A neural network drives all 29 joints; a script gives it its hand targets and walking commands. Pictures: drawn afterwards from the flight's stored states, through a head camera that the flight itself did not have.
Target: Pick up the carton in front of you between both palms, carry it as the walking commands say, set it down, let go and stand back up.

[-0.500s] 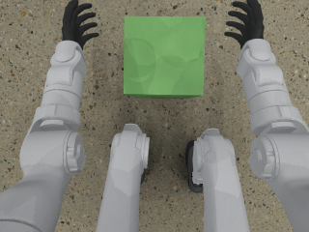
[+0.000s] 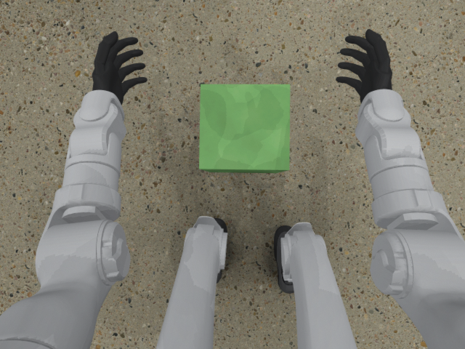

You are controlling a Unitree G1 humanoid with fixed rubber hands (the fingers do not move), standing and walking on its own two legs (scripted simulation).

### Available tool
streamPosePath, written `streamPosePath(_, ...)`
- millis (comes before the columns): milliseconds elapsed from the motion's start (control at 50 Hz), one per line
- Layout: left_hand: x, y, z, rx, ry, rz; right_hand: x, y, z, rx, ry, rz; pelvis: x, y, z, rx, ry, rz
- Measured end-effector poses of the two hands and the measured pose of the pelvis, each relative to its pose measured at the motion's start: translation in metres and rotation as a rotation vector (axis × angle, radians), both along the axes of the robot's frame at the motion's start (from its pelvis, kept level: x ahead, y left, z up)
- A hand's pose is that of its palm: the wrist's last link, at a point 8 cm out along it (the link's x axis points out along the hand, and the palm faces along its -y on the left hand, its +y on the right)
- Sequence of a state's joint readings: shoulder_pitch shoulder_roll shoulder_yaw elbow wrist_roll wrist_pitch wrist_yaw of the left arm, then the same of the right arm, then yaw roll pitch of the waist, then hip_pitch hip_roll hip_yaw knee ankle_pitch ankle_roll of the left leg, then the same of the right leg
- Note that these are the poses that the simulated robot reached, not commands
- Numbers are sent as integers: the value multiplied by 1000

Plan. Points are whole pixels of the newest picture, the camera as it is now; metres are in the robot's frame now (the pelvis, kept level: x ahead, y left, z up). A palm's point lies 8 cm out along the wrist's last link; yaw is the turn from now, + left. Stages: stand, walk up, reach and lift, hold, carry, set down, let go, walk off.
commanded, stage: set down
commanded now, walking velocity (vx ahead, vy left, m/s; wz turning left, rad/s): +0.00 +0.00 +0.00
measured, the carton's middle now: (243, 135) +0.48 +0.03 -0.45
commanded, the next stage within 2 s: let go in 0.12 s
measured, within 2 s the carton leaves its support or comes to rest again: neither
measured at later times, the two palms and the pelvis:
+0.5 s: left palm (47, 130) +0.40 +0.25 +0.02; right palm (452, 134) +0.41 -0.18 +0.02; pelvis +0.06 +0.01 +0.13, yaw +1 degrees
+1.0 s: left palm out of the picture +0.26 +0.23 +0.13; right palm out of the picture +0.27 -0.24 +0.13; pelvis +0.10 -0.01 +0.20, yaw +1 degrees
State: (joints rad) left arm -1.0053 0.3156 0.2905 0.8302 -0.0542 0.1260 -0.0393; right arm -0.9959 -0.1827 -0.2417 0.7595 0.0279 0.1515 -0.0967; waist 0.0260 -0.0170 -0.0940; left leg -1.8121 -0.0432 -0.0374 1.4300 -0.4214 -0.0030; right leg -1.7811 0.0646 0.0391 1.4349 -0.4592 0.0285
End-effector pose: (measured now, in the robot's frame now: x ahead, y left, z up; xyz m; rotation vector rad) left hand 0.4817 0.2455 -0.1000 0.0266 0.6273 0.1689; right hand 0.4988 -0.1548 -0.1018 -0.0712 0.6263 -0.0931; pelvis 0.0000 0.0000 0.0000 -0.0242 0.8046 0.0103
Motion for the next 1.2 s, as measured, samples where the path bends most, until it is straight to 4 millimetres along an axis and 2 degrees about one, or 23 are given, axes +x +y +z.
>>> streamPosePath(200, -5, 1, 51, 16, 19, -16, -5, -2, 52, -15, 17, 15, 13, 2, 54, 1, -22, 3)
streamPosePath(280, -16, 2, 65, 52, 53, -46, -18, -5, 66, -55, 45, 39, 21, 3, 73, 2, -41, 4)
streamPosePath(440, -70, 7, 100, 96, 139, -90, -72, -23, 101, -103, 128, 62, 47, 6, 116, 7, -149, 5)
streamPosePath(540, -95, 9, 130, 92, 144, -89, -96, -34, 130, -97, 134, 65, 63, 6, 136, 12, -231, 8)
streamPosePath(640, -120, 5, 157, 89, 143, -90, -120, -44, 156, -92, 133, 70, 77, 5, 153, 18, -312, 7)
streamPosePath(760, -160, -4, 186, 86, 156, -94, -163, -58, 184, -85, 148, 63, 89, 2, 173, 24, -437, 3)
streamPosePath(880, -200, -13, 212, 88, 165, -98, -205, -73, 211, -87, 154, 60, 97, -4, 190, 31, -591, 4)
streamPosePath(960, -220, -17, 223, 88, 166, -99, -224, -82, 224, -91, 155, 63, 100, -8, 196, 35, -690, 5)
streamPosePath(1060, -230, -21, 229, 84, 170, -108, -235, -89, 232, -89, 160, 68, 99, -12, 198, 39, -793, 7)
streamPosePath(1200, -229, -24, 230, 82, 177, -116, -237, -87, 234, -85, 169, 73, 95, -14, 196, 42, -874, 10)
